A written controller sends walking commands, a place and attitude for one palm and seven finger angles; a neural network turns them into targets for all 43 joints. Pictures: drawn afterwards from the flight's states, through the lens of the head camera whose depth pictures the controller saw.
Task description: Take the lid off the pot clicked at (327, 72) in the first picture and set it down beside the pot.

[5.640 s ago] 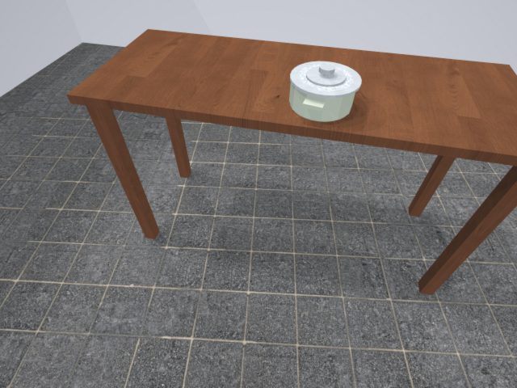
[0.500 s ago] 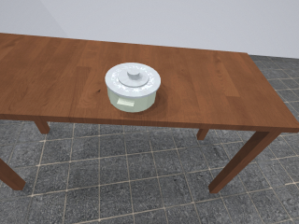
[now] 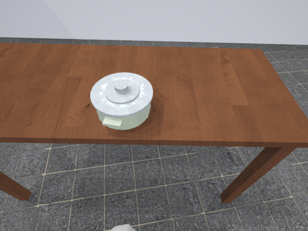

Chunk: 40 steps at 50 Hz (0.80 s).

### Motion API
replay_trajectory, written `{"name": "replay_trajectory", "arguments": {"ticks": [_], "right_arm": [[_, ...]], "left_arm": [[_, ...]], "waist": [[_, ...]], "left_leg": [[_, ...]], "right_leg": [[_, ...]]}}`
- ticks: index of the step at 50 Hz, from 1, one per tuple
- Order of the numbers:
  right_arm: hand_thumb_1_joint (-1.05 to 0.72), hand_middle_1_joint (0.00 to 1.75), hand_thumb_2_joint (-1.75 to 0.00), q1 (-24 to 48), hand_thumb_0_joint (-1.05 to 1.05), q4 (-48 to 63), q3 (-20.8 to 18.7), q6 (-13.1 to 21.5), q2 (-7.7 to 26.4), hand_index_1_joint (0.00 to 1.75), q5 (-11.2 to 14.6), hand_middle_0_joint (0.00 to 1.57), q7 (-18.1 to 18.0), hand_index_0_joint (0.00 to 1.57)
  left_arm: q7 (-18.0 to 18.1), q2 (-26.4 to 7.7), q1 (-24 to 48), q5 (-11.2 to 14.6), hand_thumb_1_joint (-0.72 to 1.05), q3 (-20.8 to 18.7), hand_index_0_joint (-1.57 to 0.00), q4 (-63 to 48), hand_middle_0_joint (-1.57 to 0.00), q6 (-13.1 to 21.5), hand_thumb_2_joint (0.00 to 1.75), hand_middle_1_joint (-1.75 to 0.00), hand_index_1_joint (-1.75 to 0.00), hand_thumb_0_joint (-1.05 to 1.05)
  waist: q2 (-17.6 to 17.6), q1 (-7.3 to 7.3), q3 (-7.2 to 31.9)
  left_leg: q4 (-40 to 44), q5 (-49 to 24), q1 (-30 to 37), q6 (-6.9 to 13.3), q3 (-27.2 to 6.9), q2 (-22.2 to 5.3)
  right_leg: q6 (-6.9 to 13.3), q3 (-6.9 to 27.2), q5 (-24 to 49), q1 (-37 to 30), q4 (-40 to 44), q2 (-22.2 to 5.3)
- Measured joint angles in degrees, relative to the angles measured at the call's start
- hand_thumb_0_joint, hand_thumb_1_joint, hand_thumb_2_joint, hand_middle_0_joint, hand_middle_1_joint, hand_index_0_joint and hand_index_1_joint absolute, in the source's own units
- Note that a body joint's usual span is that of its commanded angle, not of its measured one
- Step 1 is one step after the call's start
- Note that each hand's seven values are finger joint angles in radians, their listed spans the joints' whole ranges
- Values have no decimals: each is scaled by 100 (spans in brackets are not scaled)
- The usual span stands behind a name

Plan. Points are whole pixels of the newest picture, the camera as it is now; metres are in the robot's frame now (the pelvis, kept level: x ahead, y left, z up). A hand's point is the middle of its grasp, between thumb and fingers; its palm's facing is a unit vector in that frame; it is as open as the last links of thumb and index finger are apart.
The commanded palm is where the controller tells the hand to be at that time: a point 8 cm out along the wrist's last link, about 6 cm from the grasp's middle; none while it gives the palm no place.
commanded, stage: come to a stop and stand still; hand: left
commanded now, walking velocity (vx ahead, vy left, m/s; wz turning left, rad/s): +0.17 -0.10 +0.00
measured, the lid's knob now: (121, 86) +0.49 +0.12 +0.10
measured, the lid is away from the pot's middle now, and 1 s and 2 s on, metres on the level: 0.00 0.00 0.00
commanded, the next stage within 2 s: look again from close up in 1.44 s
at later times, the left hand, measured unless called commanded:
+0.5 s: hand out of the picture +0.07 +0.17 -0.17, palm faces +0.07 -0.97 -0.23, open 7.4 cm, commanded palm none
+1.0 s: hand out of the picture +0.07 +0.17 -0.17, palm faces +0.00 -0.97 -0.24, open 7.4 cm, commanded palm none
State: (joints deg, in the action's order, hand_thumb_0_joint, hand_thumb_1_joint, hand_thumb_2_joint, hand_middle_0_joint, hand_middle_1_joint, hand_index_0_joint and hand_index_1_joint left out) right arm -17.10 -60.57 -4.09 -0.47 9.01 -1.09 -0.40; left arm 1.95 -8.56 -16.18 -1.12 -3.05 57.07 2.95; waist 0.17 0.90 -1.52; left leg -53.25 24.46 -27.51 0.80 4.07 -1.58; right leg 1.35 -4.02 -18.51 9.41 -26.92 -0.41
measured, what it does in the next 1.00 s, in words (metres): steps on the spot: left foot, then right foot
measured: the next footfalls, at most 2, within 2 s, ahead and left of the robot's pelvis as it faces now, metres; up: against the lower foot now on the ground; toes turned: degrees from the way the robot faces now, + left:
left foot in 0.12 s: +0.13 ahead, +0.09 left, +0.00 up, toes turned +1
right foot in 0.36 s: +0.08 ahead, -0.14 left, +0.00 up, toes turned +0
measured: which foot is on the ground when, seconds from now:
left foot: up 0.00-0.10, down 0.12-1.00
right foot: down 0.00-0.12, up 0.14-0.34, down 0.36-1.00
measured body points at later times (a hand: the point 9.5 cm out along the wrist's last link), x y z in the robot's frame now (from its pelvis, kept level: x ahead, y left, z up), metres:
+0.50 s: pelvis +0.04 -0.02 +0.00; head +0.06 -0.03 +0.44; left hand +0.06 +0.22 -0.15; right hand +0.14 -0.23 -0.16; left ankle +0.09 +0.09 -0.74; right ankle +0.04 -0.14 -0.74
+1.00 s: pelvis +0.05 -0.01 -0.01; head +0.06 -0.02 +0.44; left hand +0.07 +0.22 -0.16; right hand +0.05 -0.23 -0.17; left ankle +0.09 +0.09 -0.74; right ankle +0.04 -0.14 -0.74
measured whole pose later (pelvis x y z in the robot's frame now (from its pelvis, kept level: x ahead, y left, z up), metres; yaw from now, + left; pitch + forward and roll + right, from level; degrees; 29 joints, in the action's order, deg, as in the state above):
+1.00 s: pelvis +0.05 -0.01 -0.01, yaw +1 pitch +0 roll +0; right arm -19.0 -58.3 -0.4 -0.6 9.9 -1.0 -0.5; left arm 2.4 -9.4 -17.8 -0.6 1.0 59.3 0.0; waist 2.2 1.5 -0.2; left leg -33.6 15.0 -18.8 1.9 3.9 -0.4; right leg -0.4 -0.1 -19.6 13.7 -33.2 -0.8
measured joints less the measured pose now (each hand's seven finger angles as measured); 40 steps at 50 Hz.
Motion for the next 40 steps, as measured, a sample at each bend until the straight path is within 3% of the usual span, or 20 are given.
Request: {"name": "replay_trajectory", "arguments": {"ticks": [3,5,6,8,11,14,18,23,29,40], "right_arm": [[-91,30,-90,256,0,208,7,88,41,30,7,20,-1,20],[-91,30,-90,384,0,332,55,196,66,30,11,20,-23,19],[-91,30,-90,456,0,368,82,254,69,30,4,20,-50,19],[-91,30,-90,626,0,378,164,292,-27,30,4,20,-117,19],[-91,30,-90,775,0,365,291,241,-100,30,29,20,-203,19],[-91,30,-90,919,0,324,339,137,-142,30,51,20,-214,20],[-91,30,-90,1031,0,356,313,-4,-209,30,76,20,-152,20],[-91,30,-90,987,0,406,188,-148,-120,30,72,20,-71,20],[-91,30,-90,637,0,231,178,-116,40,30,35,20,-73,20],[-91,30,-90,63,0,-191,321,-40,106,30,38,20,-75,20]], "left_arm": [[-33,-26,-234,-11,94,42,-20,155,-20,-66,89,-30,-30,0],[-61,-25,-379,22,93,76,-20,251,-20,-126,89,-30,-30,0],[-66,-24,-430,41,93,92,-20,296,-20,-159,89,-30,-30,0],[-34,-76,-394,89,92,118,-20,420,-20,-257,89,-30,-30,0],[24,-52,-207,115,92,160,-20,499,-20,-395,89,-30,-30,0],[37,-8,0,103,91,190,-20,372,-20,-420,89,-30,-30,0],[36,-64,97,52,91,176,-20,73,-20,-363,89,-30,-30,0],[13,-89,58,22,91,177,-20,-23,-20,-351,89,-30,-30,0],[-26,-141,79,46,90,202,-20,53,-20,-372,89,-30,-30,0],[18,-110,92,61,91,283,-20,295,-20,-236,89,-30,-30,0]], "waist": [[-132,-31,-64],[-164,-62,-119],[-175,-74,-146],[-402,-130,-227],[-417,-201,-244],[-274,-241,-283],[-190,-293,-278],[54,-209,-155],[-4,-102,-32],[-31,-42,6]], "left_leg": [[863,-413,215,-39,173,-6],[1754,-1069,605,-38,202,20],[1892,-1410,704,73,179,15],[1740,-1123,800,251,290,127],[2016,-988,1015,305,290,213],[2394,-1237,1148,253,183,255],[2398,-1301,1067,179,114,288],[2240,-1200,977,-3,-40,172],[2403,-1277,1130,23,-55,152],[2707,-1425,1280,-7,-117,67]], "right_leg": [[-45,34,-165,-186,-52,-5],[-94,44,-417,-244,-327,29],[-112,54,-574,-190,-606,48],[-91,212,-978,33,-1348,-50],[-102,334,-1309,331,-1857,-72],[-148,313,-931,446,-1483,-149],[-171,431,94,421,-604,-234],[-165,344,29,420,-593,-96],[-140,343,68,274,-440,-59],[-130,285,344,-3,128,40]]}}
